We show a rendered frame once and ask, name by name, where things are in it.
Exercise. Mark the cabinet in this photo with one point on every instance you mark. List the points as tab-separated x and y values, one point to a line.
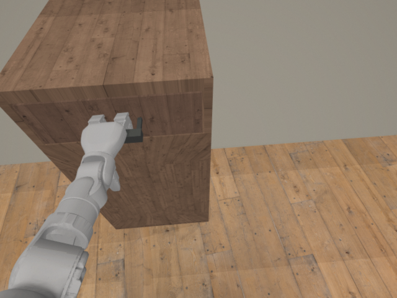
84	49

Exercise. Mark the left robot upper arm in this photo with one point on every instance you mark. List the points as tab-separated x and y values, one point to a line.
50	270

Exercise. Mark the handle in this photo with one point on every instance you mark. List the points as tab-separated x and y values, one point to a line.
135	135

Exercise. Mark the left robot hand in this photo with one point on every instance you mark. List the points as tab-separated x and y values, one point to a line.
106	137

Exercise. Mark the robot left forearm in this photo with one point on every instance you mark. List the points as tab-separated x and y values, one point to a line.
73	220

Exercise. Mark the drawer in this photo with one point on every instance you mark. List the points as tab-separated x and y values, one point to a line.
162	114

